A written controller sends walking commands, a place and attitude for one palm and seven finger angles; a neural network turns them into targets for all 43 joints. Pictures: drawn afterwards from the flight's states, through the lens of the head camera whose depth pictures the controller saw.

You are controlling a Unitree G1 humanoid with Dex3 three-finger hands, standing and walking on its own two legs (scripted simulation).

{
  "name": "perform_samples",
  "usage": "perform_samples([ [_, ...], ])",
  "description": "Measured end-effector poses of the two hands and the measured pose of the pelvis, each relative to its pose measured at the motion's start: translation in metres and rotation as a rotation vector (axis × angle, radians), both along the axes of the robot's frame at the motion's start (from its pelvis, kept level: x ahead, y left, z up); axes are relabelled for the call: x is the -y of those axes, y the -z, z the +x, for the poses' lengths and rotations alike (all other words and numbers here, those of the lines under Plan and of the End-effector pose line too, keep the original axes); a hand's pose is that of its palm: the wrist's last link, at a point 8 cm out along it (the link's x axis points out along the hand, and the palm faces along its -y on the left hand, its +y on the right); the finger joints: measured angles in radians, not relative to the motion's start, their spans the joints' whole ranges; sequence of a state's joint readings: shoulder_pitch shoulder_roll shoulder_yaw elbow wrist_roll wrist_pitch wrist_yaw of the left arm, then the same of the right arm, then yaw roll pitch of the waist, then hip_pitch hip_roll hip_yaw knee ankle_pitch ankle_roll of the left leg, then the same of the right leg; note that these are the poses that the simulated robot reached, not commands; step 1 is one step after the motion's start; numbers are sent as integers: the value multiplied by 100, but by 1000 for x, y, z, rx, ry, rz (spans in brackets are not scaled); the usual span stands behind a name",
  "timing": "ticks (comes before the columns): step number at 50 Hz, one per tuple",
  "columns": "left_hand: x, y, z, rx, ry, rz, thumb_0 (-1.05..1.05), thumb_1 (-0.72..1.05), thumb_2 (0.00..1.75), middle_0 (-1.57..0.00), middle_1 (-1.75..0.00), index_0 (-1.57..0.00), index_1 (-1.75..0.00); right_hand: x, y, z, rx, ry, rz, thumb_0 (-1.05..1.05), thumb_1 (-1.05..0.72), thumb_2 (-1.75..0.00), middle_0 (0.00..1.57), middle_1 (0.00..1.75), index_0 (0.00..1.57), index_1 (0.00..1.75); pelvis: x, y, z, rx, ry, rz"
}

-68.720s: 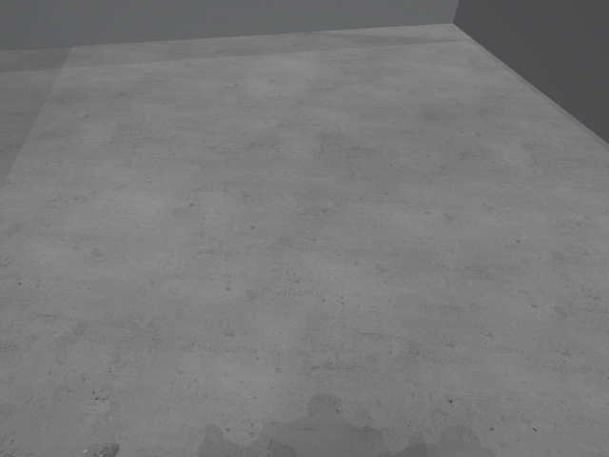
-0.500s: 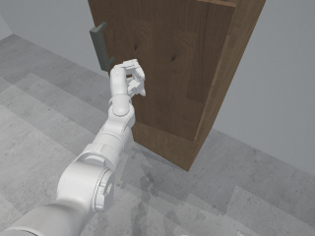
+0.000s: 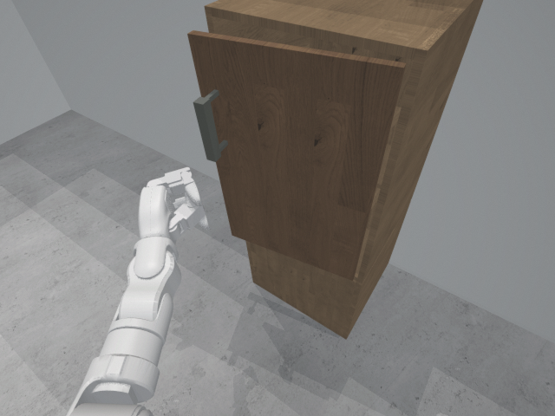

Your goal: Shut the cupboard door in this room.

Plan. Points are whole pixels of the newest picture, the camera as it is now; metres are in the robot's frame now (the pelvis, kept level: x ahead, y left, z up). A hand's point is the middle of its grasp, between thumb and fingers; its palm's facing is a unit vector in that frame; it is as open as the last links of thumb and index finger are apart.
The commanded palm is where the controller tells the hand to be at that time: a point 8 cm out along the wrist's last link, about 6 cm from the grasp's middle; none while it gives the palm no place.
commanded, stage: draw the hand back to the body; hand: left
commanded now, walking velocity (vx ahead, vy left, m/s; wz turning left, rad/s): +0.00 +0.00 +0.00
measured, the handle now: (213, 126) +0.65 +0.15 +0.09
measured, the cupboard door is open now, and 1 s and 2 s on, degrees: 9 9 9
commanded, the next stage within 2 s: step back with the hand held close in 1.10 s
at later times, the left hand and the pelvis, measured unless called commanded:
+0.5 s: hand (74, 280) +0.24 +0.24 +0.15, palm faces +0.32 -0.90 -0.30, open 4.4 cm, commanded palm +0.20 +0.28 +0.17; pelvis +0.01 +0.02 +0.02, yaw +2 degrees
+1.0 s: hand out of the picture +0.19 +0.30 +0.16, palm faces +0.49 -0.78 -0.39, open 7.3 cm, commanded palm +0.14 +0.33 +0.19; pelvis +0.01 +0.03 +0.02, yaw +2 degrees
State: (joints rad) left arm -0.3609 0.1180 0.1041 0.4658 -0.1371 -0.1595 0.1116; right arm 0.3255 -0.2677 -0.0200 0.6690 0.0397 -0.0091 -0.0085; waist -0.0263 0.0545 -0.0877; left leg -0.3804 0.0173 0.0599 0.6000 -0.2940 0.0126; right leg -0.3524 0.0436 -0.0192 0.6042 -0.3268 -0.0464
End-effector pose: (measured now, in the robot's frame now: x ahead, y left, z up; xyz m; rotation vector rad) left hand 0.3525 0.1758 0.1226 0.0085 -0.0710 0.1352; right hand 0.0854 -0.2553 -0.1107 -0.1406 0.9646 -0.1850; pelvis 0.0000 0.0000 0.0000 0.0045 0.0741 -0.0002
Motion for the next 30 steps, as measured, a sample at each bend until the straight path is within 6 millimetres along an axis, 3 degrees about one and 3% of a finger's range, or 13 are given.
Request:
perform_samples([
  [8, -26, -14, -55, 7, 35, 159, 2, 90, 90, -118, -136, -117, -136, -27, -43, 87, 243, -71, 6, 1, -91, -90, 19, 30, 20, 30, -6, -10, 1, 73, -6, 3],
  [14, -57, -19, -93, -8, -29, 222, 1, 89, 90, -104, -121, -103, -121, -57, -62, 123, 312, -160, 21, 1, -91, -90, 20, 30, 20, 30, -11, -15, 4, 108, -20, -2],
  [22, -95, -34, -132, -7, -155, 284, 2, 89, 90, -82, -98, -82, -97, -84, -55, 127, 277, -221, 47, 1, -91, -90, 20, 30, 21, 30, -18, -17, 11, 122, -31, -4],
  [30, -128, -49, -166, -8, -265, 369, 1, 89, 90, -61, -74, -60, -74, -81, -39, 109, 209, -197, 43, 1, -90, -90, 20, 30, 21, 30, -24, -17, 17, 121, -27, -7],
])
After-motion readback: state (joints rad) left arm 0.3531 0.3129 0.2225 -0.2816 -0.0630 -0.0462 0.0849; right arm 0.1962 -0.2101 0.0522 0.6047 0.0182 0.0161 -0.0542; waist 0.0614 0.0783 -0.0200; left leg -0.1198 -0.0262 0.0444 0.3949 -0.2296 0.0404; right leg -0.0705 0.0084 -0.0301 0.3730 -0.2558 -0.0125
